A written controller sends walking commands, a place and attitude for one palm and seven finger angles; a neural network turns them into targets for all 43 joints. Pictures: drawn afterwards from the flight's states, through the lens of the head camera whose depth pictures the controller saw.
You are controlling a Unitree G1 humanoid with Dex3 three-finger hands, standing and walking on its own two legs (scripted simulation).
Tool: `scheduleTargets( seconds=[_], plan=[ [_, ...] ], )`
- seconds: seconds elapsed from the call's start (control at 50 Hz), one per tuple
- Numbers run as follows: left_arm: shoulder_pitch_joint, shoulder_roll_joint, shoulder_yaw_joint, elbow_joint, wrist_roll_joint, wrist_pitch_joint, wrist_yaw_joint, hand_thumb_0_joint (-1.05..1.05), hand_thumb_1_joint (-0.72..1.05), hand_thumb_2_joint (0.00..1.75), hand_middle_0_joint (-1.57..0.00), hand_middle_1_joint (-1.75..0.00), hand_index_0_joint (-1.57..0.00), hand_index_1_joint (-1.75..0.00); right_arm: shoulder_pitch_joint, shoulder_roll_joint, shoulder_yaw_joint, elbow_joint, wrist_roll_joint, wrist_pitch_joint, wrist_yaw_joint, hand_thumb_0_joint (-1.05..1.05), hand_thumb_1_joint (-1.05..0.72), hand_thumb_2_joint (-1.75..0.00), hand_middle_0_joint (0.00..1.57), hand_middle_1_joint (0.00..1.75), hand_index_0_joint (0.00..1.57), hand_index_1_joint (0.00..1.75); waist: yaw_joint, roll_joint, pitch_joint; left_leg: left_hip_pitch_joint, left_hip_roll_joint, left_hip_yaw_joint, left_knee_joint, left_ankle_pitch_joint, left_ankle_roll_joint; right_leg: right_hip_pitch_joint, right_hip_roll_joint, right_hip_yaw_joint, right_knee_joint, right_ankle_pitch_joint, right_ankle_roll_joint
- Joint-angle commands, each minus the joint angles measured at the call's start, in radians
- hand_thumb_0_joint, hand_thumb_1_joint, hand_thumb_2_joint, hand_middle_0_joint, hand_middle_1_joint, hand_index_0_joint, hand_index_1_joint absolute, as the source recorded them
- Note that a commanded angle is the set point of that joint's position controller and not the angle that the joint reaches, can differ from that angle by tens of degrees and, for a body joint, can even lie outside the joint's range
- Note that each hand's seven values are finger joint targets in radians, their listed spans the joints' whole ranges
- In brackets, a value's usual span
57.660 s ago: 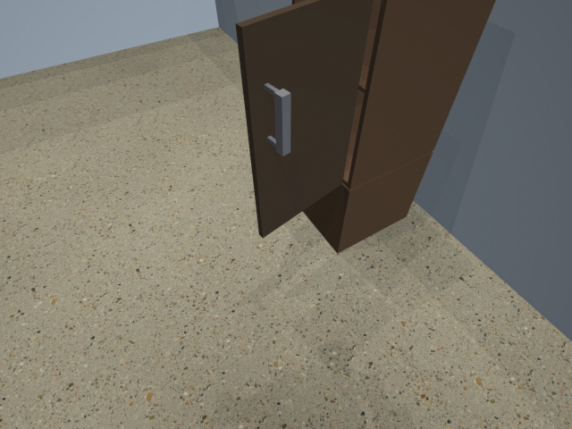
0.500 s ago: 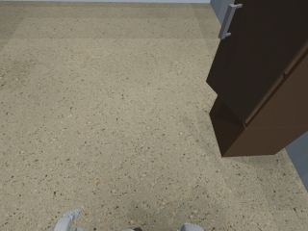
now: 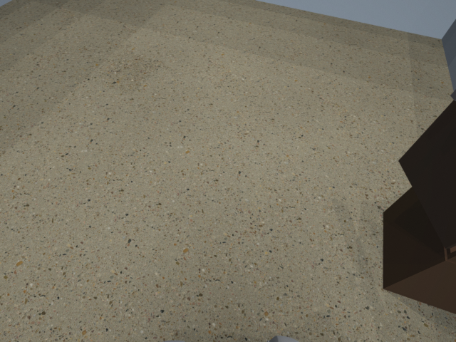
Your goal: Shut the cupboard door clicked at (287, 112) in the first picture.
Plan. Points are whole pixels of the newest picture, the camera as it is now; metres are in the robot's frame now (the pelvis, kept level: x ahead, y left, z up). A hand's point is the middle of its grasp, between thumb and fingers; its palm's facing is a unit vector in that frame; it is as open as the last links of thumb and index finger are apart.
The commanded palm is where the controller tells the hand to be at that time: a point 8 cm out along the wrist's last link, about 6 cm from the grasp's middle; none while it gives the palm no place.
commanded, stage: walk to a spot facing it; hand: left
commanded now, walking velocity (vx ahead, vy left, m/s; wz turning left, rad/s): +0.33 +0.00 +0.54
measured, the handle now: out of the picture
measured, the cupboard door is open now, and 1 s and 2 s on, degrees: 23 23 23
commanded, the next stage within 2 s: turn to face it in 0.98 s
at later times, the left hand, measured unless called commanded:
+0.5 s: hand (145, 334) +0.14 +0.16 -0.14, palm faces +0.33 -0.92 -0.21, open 7.3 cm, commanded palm none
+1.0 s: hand (107, 218) +0.37 +0.30 -0.14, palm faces +0.43 -0.88 -0.18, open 7.4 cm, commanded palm none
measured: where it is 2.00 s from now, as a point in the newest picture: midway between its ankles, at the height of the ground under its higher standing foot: (191, 244)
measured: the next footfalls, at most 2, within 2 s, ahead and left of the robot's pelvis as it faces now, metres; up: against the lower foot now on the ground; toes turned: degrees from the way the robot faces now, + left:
right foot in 0.24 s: +0.21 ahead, -0.13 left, +0.00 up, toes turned +2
left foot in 0.68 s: +0.31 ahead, +0.17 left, +0.00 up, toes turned +29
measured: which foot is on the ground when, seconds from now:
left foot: down 0.00-0.22, up 0.24-0.66, down 0.68-1.00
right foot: up 0.00-0.22, down 0.24-0.66, up 0.68-1.00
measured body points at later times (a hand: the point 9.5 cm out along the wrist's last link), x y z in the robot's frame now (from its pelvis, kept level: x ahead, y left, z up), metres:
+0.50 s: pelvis +0.17 -0.02 +0.02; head +0.21 -0.01 +0.47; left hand +0.13 +0.21 -0.13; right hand +0.31 -0.24 -0.12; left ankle +0.15 +0.12 -0.65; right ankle +0.17 -0.13 -0.72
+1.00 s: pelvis +0.36 +0.09 +0.02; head +0.39 +0.11 +0.47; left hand +0.35 +0.35 -0.12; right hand +0.46 -0.13 -0.13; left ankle +0.27 +0.15 -0.72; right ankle +0.53 -0.01 -0.68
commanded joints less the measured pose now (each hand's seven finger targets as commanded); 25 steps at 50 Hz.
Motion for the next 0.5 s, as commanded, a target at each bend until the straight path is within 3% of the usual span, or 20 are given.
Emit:
scheduleTargets(
  seconds=[0.0,0.06,0.1,0.12,0.16,0.18,0.2,0.22,0.24,0.26,0.28,0.3,0.32,0.34,0.42,0.48],
  plan=[
    [-0.166,0.062,0.017,-0.165,-0.002,-0.062,-0.021,0.0,0.9,0.9,-0.2,-0.3,-0.2,-0.3,0.129,-0.199,-0.045,-0.02,0.001,-0.024,-0.036,0.0,-0.9,-0.9,0.2,0.3,0.2,0.3,-0.066,0.23,-0.047,0.246,0.262,-0.366,-0.336,0.123,0.185,-0.317,0.006,0.064,0.038,0.12,-0.001],
    [-0.125,0.043,0.01,-0.144,-0.003,-0.059,-0.031,0.0,0.9,0.9,-0.2,-0.3,-0.2,-0.3,0.095,-0.191,-0.043,-0.016,0.003,-0.031,-0.034,0.0,-0.9,-0.9,0.2,0.3,0.2,0.3,-0.04,0.204,-0.073,0.179,0.203,-0.268,-0.333,0.132,0.166,-0.17,0.047,0.015,-0.162,0.183,0.006],
    [-0.114,0.042,0.009,-0.142,-0.003,-0.059,-0.035,0.0,0.9,0.9,-0.2,-0.3,-0.2,-0.3,0.083,-0.19,-0.043,-0.011,0.004,-0.029,-0.03,0.0,-0.9,-0.9,0.2,0.3,0.2,0.3,-0.03,0.206,-0.045,0.098,0.186,-0.263,-0.344,0.058,0.159,-0.075,0.078,-0.017,-0.261,0.231,0.008],
    [-0.093,0.049,0.01,-0.137,-0.003,-0.063,-0.036,0.0,0.9,0.9,-0.2,-0.3,-0.2,-0.3,0.069,-0.192,-0.043,-0.008,0.003,-0.027,-0.028,0.0,-0.9,-0.9,0.2,0.3,0.2,0.3,-0.013,0.201,-0.033,0.052,0.186,-0.272,-0.333,0.025,0.158,-0.01,0.093,-0.026,-0.301,0.25,0.007],
    [0.009,0.059,0.021,-0.107,0.0,-0.069,-0.034,0.0,0.9,0.9,-0.2,-0.3,-0.2,-0.3,0.028,-0.183,-0.043,-0.011,0.007,-0.024,-0.027,0.0,-0.9,-0.9,0.2,0.3,0.2,0.3,0.042,0.173,-0.04,-0.082,0.159,-0.256,-0.258,-0.046,0.138,0.207,0.121,-0.045,-0.394,0.315,0.003],
    [0.112,0.092,0.034,-0.077,0.003,-0.08,-0.027,0.0,0.9,0.9,-0.2,-0.3,-0.2,-0.3,0.016,-0.159,-0.04,-0.012,0.013,-0.025,-0.025,0.0,-0.9,-0.9,0.2,0.3,0.2,0.3,0.091,0.082,-0.066,-0.198,0.096,-0.217,-0.124,-0.087,0.106,0.391,0.102,-0.002,-0.47,0.268,-0.015],
    [0.254,0.187,0.058,-0.05,0.015,-0.094,-0.013,0.0,0.9,0.9,-0.2,-0.3,-0.2,-0.3,0.022,-0.093,-0.027,-0.031,0.025,-0.03,-0.019,0.0,-0.9,-0.9,0.2,0.3,0.2,0.3,0.156,-0.164,-0.138,-0.352,-0.031,-0.087,0.199,-0.186,0.051,0.565,-0.116,0.256,-0.635,-0.022,-0.077],
    [0.291,0.244,0.063,-0.052,0.012,-0.09,0.002,0.0,0.9,0.9,-0.2,-0.3,-0.2,-0.3,0.015,-0.05,-0.023,-0.06,0.028,-0.028,-0.014,0.0,-0.9,-0.9,0.2,0.3,0.2,0.3,0.16,-0.34,-0.146,-0.429,-0.086,-0.071,0.518,-0.314,0.034,0.518,-0.345,0.645,-0.858,-0.236,-0.161],
    [0.193,0.212,0.053,-0.07,0.009,-0.089,0.012,0.0,0.9,0.9,-0.2,-0.3,-0.2,-0.3,0.025,-0.089,-0.035,-0.047,0.013,-0.02,-0.01,0.0,-0.9,-0.9,0.2,0.3,0.2,0.3,0.098,-0.264,-0.08,-0.443,-0.008,-0.136,0.675,-0.225,0.038,0.359,-0.359,0.691,-0.91,-0.416,-0.196],
    [0.09,0.163,0.044,-0.09,0.011,-0.09,0.017,0.0,0.9,0.9,-0.2,-0.3,-0.2,-0.3,0.022,-0.074,-0.038,-0.034,0.006,-0.018,-0.006,0.0,-0.9,-0.9,0.2,0.3,0.2,0.3,0.05,-0.218,-0.023,-0.449,0.031,-0.138,0.739,-0.114,0.033,0.239,-0.346,0.628,-0.911,-0.426,-0.193],
    [0.025,0.102,0.026,-0.097,0.011,-0.096,0.018,0.0,0.9,0.9,-0.2,-0.3,-0.2,-0.3,0.013,-0.07,-0.036,-0.009,0.001,-0.011,0.0,0.0,-0.9,-0.9,0.2,0.3,0.2,0.3,0.017,-0.122,-0.005,-0.402,0.066,-0.131,0.735,-0.016,0.021,0.153,-0.292,0.446,-0.884,-0.27,-0.165],
    [-0.005,0.067,0.018,-0.099,0.01,-0.104,0.017,0.0,0.9,0.9,-0.2,-0.3,-0.2,-0.3,0.033,-0.044,-0.032,0.008,0.001,-0.003,0.008,0.0,-0.9,-0.9,0.2,0.3,0.2,0.3,-0.01,-0.092,-0.033,-0.346,0.079,-0.111,0.703,0.046,0.01,0.129,-0.238,0.277,-0.854,-0.101,-0.141],
    [-0.005,0.05,0.019,-0.089,0.011,-0.111,0.019,0.0,0.9,0.9,-0.2,-0.3,-0.2,-0.3,0.057,-0.024,-0.028,0.02,0.004,-0.001,0.013,0.0,-0.9,-0.9,0.2,0.3,0.2,0.3,-0.022,-0.101,-0.071,-0.32,0.087,-0.093,0.659,0.066,0.005,0.163,-0.212,0.181,-0.834,0.022,-0.139],
    [0.016,0.045,0.018,-0.077,0.011,-0.118,0.019,0.0,0.9,0.9,-0.2,-0.3,-0.2,-0.3,0.053,-0.016,-0.028,0.024,0.004,0.003,0.015,0.0,-0.9,-0.9,0.2,0.3,0.2,0.3,-0.016,-0.086,-0.073,-0.324,0.087,-0.07,0.615,0.085,-0.003,0.187,-0.197,0.111,-0.83,0.121,-0.14],
    [0.119,0.033,0.019,-0.012,0.01,-0.134,0.021,0.0,0.9,0.9,-0.2,-0.3,-0.2,-0.3,-0.043,0.014,-0.022,-0.006,0.007,0.0,0.024,0.0,-0.9,-0.9,0.2,0.3,0.2,0.3,0.017,-0.043,-0.063,-0.405,0.097,-0.023,0.42,0.085,-0.017,0.363,-0.21,0.01,-0.812,0.396,-0.169],
    [0.149,0.046,0.017,0.013,0.009,-0.134,0.019,0.0,0.9,0.9,-0.2,-0.3,-0.2,-0.3,-0.12,0.032,-0.005,-0.038,0.007,-0.01,0.032,0.0,-0.9,-0.9,0.2,0.3,0.2,0.3,0.037,-0.047,-0.054,-0.373,0.09,0.02,0.21,0.085,-0.007,0.42,-0.211,-0.065,-0.768,0.552,-0.166]
  ],
)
